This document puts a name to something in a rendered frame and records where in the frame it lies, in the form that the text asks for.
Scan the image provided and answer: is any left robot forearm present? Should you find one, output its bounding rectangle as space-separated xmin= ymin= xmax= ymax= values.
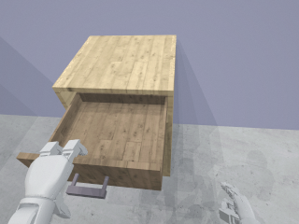
xmin=8 ymin=196 xmax=56 ymax=224

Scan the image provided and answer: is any robot right hand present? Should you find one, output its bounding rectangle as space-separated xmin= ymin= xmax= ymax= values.
xmin=219 ymin=182 xmax=256 ymax=224

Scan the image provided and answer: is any drawer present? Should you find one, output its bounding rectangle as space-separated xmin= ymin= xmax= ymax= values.
xmin=16 ymin=91 xmax=168 ymax=191

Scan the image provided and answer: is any handle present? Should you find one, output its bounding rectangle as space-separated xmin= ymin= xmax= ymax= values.
xmin=65 ymin=173 xmax=109 ymax=199

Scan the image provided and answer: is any robot left hand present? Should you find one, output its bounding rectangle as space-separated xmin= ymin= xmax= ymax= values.
xmin=24 ymin=139 xmax=88 ymax=219

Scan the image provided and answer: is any cabinet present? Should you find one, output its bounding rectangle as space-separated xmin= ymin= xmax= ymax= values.
xmin=52 ymin=35 xmax=177 ymax=177

